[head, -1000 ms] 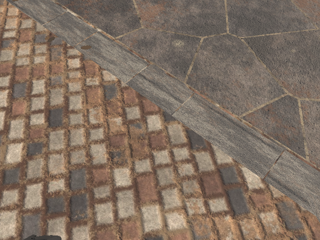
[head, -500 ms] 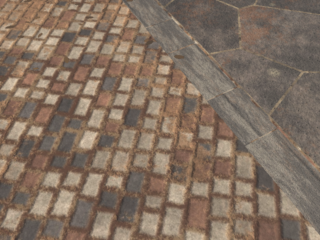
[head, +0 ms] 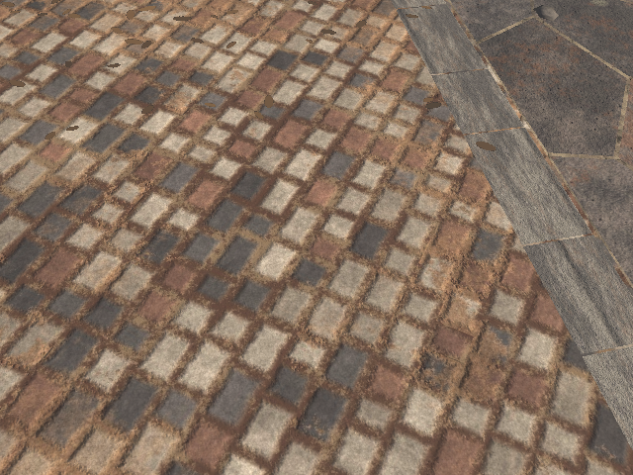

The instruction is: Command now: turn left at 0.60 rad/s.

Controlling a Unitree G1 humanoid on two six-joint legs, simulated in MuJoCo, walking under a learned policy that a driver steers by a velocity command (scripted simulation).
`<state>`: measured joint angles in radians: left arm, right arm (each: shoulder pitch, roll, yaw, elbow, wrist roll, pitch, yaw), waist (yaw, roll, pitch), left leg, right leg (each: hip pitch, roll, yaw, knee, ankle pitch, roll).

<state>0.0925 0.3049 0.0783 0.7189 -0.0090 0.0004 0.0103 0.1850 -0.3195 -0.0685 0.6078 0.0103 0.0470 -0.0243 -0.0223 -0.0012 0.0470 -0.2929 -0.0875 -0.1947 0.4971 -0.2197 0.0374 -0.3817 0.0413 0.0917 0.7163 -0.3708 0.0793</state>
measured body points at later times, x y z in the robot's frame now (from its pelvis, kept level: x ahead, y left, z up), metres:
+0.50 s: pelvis +0.10 +0.03 +0.00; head +0.12 +0.04 +0.45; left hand +0.03 +0.32 -0.12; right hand +0.36 -0.14 -0.08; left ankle +0.15 +0.19 -0.72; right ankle +0.01 -0.14 -0.74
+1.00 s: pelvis +0.33 +0.14 -0.01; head +0.37 +0.15 +0.44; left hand +0.49 +0.41 -0.10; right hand +0.42 -0.14 -0.13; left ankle +0.16 +0.19 -0.74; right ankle +0.55 +0.07 -0.71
